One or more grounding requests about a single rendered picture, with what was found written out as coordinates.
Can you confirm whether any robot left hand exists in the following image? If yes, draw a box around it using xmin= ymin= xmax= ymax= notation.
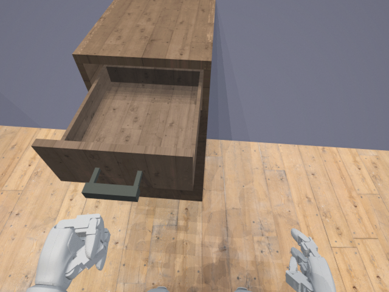
xmin=35 ymin=214 xmax=110 ymax=290

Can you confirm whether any drawer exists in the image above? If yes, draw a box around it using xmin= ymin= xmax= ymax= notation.
xmin=31 ymin=65 xmax=203 ymax=191

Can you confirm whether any robot right hand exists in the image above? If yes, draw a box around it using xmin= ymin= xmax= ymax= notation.
xmin=286 ymin=228 xmax=336 ymax=292

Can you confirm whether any cabinet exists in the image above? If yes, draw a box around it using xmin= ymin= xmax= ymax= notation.
xmin=72 ymin=0 xmax=216 ymax=201

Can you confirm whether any handle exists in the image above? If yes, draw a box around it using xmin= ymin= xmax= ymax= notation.
xmin=82 ymin=168 xmax=143 ymax=202

